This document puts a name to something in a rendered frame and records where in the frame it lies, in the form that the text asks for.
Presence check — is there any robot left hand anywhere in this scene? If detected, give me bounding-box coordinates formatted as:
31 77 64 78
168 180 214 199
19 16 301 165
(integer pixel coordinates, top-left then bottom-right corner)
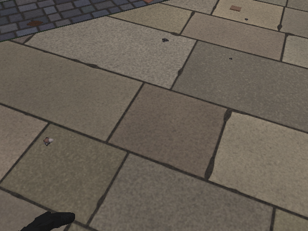
18 211 75 231

